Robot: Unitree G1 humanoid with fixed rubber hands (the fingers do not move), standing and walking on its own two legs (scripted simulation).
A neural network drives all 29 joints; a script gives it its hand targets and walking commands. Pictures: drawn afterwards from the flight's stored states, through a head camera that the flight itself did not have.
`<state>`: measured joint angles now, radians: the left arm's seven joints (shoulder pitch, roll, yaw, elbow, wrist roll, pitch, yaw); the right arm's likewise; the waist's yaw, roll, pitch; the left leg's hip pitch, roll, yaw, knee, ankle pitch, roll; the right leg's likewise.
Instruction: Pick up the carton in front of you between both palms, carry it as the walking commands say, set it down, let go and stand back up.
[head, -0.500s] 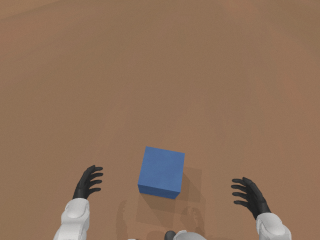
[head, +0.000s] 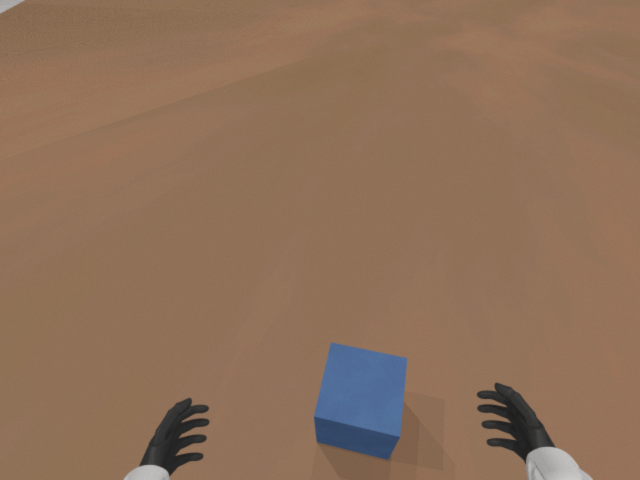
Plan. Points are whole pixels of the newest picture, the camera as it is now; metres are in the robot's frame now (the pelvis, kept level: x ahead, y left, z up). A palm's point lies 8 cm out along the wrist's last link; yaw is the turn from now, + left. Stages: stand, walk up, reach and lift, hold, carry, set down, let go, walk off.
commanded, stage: let go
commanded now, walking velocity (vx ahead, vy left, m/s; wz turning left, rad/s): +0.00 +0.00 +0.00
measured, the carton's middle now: (359, 402) +0.41 -0.07 -0.65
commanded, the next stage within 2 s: stand in 0.10 s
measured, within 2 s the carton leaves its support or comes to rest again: neither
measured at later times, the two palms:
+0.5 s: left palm out of the picture +0.13 +0.27 -0.07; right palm (585, 460) +0.16 -0.31 -0.09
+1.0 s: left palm out of the picture +0.10 +0.27 -0.09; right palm out of the picture +0.14 -0.32 -0.09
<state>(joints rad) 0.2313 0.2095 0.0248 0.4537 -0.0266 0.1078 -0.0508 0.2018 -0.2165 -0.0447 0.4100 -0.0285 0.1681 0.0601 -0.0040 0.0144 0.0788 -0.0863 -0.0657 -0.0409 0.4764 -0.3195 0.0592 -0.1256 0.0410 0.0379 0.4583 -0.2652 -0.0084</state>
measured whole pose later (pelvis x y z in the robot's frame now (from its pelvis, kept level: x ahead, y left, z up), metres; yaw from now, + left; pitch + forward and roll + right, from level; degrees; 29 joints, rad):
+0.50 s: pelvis +0.01 -0.02 +0.00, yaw +1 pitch +0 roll +0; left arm 0.19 0.34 0.05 0.73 0.04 0.00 0.03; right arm 0.19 -0.34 -0.05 0.69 -0.03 0.01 -0.02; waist 0.00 0.04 0.01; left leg -0.14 -0.05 -0.07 0.49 -0.34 0.02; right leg -0.19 0.05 0.01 0.49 -0.30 -0.04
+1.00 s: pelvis +0.01 -0.03 +0.01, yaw +2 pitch -2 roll +0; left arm 0.14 0.35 0.02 0.93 0.02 0.00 0.02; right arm 0.16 -0.37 -0.01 0.87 -0.02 -0.01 -0.03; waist 0.01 0.03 0.01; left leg -0.08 -0.04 -0.08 0.39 -0.28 0.01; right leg -0.12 0.06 0.00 0.39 -0.24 -0.05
